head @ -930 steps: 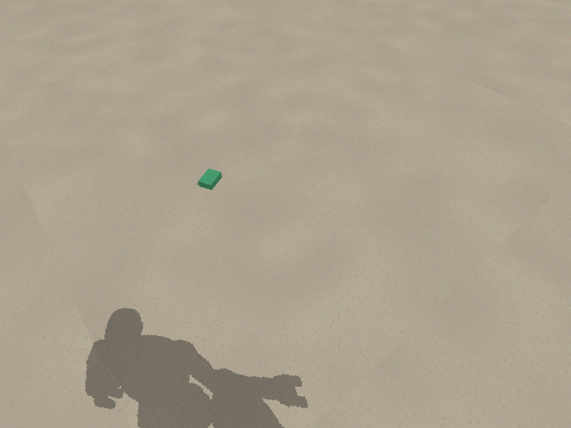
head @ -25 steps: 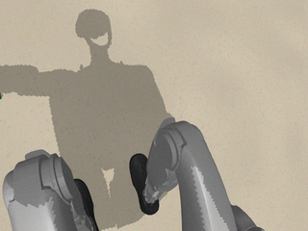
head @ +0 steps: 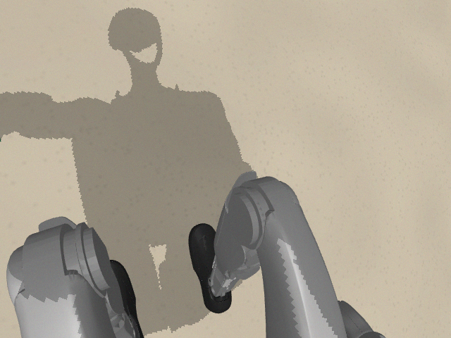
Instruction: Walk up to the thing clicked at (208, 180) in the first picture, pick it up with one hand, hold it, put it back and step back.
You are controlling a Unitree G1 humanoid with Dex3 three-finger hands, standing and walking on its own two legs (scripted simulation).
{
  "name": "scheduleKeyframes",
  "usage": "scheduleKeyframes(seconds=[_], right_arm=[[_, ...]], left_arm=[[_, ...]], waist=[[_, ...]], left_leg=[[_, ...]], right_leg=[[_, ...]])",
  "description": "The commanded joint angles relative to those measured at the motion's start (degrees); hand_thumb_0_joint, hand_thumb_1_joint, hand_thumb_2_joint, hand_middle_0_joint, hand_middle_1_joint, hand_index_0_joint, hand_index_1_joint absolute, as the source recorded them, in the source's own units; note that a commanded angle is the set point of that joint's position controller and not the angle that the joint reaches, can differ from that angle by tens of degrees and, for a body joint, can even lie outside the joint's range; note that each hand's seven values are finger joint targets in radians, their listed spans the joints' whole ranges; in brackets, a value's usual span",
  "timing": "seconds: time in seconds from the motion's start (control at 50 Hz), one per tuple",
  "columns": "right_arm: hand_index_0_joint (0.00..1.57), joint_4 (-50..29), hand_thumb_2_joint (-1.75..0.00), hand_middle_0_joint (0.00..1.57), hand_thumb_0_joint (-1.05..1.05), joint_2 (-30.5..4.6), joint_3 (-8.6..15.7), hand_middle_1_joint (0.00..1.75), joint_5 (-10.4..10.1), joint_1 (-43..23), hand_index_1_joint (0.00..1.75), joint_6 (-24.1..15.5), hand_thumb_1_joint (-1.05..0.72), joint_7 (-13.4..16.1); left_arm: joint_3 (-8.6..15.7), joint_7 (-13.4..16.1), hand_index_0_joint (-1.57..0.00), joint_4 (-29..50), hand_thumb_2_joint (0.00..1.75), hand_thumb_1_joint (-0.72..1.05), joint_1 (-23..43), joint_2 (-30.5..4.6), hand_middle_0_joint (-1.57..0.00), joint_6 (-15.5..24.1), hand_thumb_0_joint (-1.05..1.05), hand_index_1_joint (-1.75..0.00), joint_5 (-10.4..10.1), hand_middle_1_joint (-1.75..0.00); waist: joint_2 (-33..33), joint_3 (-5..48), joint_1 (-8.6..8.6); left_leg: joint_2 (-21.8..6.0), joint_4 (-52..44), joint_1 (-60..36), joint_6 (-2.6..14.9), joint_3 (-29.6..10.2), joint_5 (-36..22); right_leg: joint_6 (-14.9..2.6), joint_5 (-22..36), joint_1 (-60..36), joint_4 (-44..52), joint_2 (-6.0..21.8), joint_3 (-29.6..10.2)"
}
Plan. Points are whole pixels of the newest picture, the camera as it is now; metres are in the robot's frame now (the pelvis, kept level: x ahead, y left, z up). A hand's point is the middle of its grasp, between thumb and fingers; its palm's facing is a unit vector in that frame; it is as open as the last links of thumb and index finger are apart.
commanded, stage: rise first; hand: left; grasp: from above
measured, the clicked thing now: out of the picture +0.49 +0.36 -0.30
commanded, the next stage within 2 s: none
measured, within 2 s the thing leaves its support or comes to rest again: neither
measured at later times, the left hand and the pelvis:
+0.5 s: hand out of the picture +0.45 +0.39 -0.18, palm faces -0.47 -0.10 -0.88, open 14.1 cm; pelvis +0.00 +0.00 +0.00, yaw +0 degrees
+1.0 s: hand out of the picture +0.45 +0.39 -0.18, palm faces -0.47 -0.11 -0.87, open 14.3 cm; pelvis +0.00 +0.00 +0.00, yaw +0 degrees
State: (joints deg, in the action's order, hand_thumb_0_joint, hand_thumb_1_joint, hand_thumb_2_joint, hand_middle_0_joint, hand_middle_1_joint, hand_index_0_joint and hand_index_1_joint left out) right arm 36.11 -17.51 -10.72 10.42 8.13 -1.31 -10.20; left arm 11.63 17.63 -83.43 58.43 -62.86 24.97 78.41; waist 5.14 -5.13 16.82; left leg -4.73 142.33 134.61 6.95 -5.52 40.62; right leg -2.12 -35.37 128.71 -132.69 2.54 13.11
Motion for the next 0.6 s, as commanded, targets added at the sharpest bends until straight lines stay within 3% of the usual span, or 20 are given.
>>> scheduleKeyframes(seconds=[0.0, 0.02, 0.04, 0.08, 0.1, 0.28, 0.36, 0.42, 0.58], right_arm=[[0.2, -0.4, -0.9, 0.2, 0.0, -18.4, 6.0, 0.3, 0.3, 12.5, 0.3, -0.1, -0.89, 0.8], [0.2, -0.9, -0.9, 0.2, 0.0, -18.5, 6.0, 0.3, 0.1, 11.9, 0.3, -0.2, -0.89, 0.7], [0.2, -0.3, -0.9, 0.2, 0.0, -18.6, 6.2, 0.3, 0.1, 12.4, 0.3, -0.2, -0.89, 0.8], [0.2, -0.8, -0.9, 0.2, 0.0, -18.6, 6.0, 0.3, 0.0, 12.3, 0.3, -0.3, -0.89, 0.8], [0.2, -0.7, -0.9, 0.2, 0.0, -18.4, 6.0, 0.3, 0.1, 12.5, 0.3, -0.3, -0.89, 0.8], [0.2, -0.2, -0.89, 0.2, 0.0, -17.2, 4.4, 0.3, -0.1, 12.0, 0.3, -0.5, -0.89, 1.1], [0.2, -0.4, -0.89, 0.2, 0.0, -17.5, 4.2, 0.3, 0.4, 11.5, 0.3, -0.6, -0.89, 1.3], [0.2, -0.8, -0.89, 0.2, 0.0, -18.2, 5.0, 0.3, 0.4, 11.4, 0.3, -0.6, -0.89, 1.5], [0.2, -0.3, -0.89, 0.2, 0.0, -17.9, 5.6, 0.3, 0.3, 12.5, 0.3, -0.4, -0.89, 1.0]], left_arm=[[3.9, 3.4, -0.08, 7.8, 1.03, -0.54, 14.2, -20.1, -0.12, -0.5, 0.0, -0.9, -0.8, -0.87], [2.3, 3.3, -0.07, 8.6, 1.04, -0.55, 15.4, -18.2, -0.1, -0.6, 0.0, -0.91, -0.7, -0.88], [3.5, 3.4, -0.06, 6.8, 1.05, -0.56, 14.0, -19.1, -0.09, -0.9, 0.0, -0.93, -0.6, -0.9], [2.9, 3.1, -0.07, 7.4, 1.04, -0.55, 14.1, -18.6, -0.11, -1.4, 0.0, -0.91, -0.6, -0.88], [3.9, 3.2, -0.06, 6.5, 1.05, -0.56, 13.8, -19.2, -0.1, -1.7, 0.0, -0.92, -0.9, -0.89], [1.5, 0.6, -0.08, 5.1, 1.02, -0.53, 15.3, -17.7, -0.11, -1.1, 0.0, -0.91, -2.2, -0.89], [1.5, 0.8, -0.1, 6.3, 1.0, -0.5, 15.7, -18.6, -0.12, 0.2, 0.0, -0.9, -2.3, -0.88], [2.5, 1.9, -0.08, 8.5, 1.02, -0.53, 17.0, -20.9, -0.1, 0.7, 0.0, -0.92, -1.1, -0.89], [4.0, 3.5, -0.07, 7.1, 1.04, -0.56, 13.2, -20.3, -0.1, -1.0, 0.0, -0.91, -0.7, -0.88]], waist=[[-29.9, 40.5, -0.17], [-30.9, 39.7, 0.28], [-30.0, 39.2, 0.15], [-30.0, 39.1, 0.4], [-28.5, 38.8, 0.42], [-24.7, 36.2, 2.29], [-27.0, 37.6, 1.75], [-29.9, 40.0, 0.24], [-30.0, 40.8, -0.2]], left_leg=[[2.1, -16.3, -37.6, -5.74, -4.5, -18.7], [2.4, -17.1, -37.6, -6.04, -5.4, -18.4], [2.2, -17.1, -37.1, -5.94, -5.1, -18.0], [2.3, -16.7, -36.2, -5.62, -4.3, -17.2], [2.3, -16.8, -34.8, -5.42, -4.6, -16.0], [2.4, -15.0, -30.2, -4.6, -2.7, -12.2], [2.2, -15.4, -33.1, -5.26, -3.5, -12.8], [2.1, -15.8, -35.7, -5.65, -3.9, -14.2], [2.2, -15.8, -35.8, -5.45, -3.6, -18.7]], right_leg=[[0.26, 11.7, -13.2, 9.5, -4.2, -1.6], [0.26, 11.3, -12.1, 9.2, -4.1, -1.5], [0.31, 11.1, -12.1, 9.3, -4.1, -1.3], [0.3, 11.0, -13.0, 9.8, -4.1, -1.7], [0.32, 10.7, -13.3, 9.9, -4.0, -1.6], [0.46, 9.0, -15.2, 11.4, -4.1, -2.4], [0.44, 8.7, -14.6, 10.7, -4.2, -1.8], [0.15, 9.2, -13.6, 10.0, -4.3, -1.8], [0.19, 12.3, -14.6, 9.9, -4.4, -1.8]])
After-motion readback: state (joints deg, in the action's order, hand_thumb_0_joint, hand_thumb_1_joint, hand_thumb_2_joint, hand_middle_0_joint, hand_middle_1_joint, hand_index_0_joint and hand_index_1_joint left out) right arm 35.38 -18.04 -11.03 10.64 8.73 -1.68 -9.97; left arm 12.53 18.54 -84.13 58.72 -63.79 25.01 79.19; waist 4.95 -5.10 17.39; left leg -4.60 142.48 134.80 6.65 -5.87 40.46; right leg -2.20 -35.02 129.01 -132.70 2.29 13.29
